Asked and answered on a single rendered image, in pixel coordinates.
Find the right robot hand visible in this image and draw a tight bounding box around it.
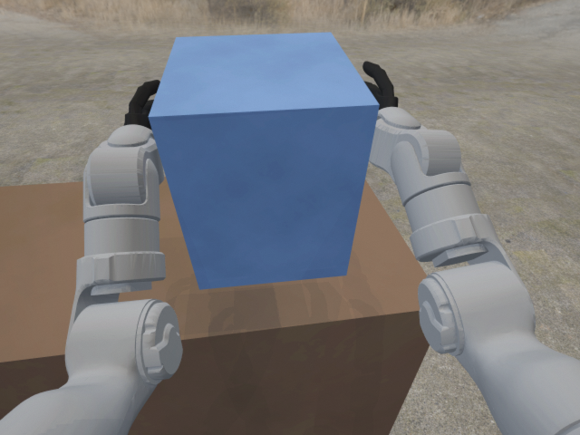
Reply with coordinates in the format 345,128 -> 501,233
362,62 -> 398,110

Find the robot right upper arm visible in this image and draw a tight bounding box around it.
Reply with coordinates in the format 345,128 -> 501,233
418,261 -> 580,435

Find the right robot forearm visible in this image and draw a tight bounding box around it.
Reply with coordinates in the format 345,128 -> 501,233
369,107 -> 536,329

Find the robot left upper arm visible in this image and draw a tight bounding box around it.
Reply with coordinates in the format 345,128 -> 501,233
0,299 -> 183,435

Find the left robot hand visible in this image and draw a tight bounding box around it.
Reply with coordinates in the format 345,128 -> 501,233
124,80 -> 160,129

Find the carton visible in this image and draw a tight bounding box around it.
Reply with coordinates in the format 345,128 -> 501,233
149,32 -> 380,290

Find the pedestal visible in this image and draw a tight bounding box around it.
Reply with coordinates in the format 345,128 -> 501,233
0,177 -> 430,435

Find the left robot forearm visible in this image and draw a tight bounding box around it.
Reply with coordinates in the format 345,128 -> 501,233
65,124 -> 166,376

